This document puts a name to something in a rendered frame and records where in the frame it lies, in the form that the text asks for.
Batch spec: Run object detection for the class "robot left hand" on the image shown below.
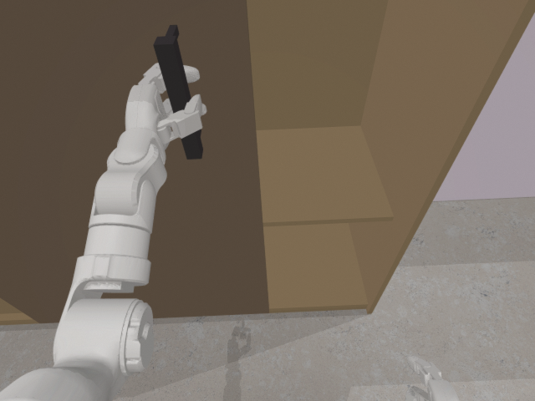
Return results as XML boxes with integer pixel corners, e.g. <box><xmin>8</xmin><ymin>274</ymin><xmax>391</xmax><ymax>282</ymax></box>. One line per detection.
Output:
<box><xmin>125</xmin><ymin>63</ymin><xmax>206</xmax><ymax>150</ymax></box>

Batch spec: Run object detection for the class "robot right hand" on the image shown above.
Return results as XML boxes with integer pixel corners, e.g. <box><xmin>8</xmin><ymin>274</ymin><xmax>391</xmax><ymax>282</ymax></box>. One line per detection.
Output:
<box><xmin>405</xmin><ymin>355</ymin><xmax>460</xmax><ymax>401</ymax></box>

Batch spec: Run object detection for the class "left robot forearm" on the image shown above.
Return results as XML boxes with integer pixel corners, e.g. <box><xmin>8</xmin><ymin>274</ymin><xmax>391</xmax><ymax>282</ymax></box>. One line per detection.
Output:
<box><xmin>53</xmin><ymin>128</ymin><xmax>167</xmax><ymax>363</ymax></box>

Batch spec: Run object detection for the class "handle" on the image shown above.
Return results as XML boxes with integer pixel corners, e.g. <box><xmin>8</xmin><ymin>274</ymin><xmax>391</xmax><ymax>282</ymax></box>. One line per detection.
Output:
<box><xmin>153</xmin><ymin>25</ymin><xmax>203</xmax><ymax>160</ymax></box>

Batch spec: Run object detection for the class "robot left upper arm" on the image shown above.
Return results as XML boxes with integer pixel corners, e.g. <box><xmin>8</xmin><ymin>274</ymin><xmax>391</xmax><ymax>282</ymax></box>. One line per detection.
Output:
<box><xmin>0</xmin><ymin>298</ymin><xmax>154</xmax><ymax>401</ymax></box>

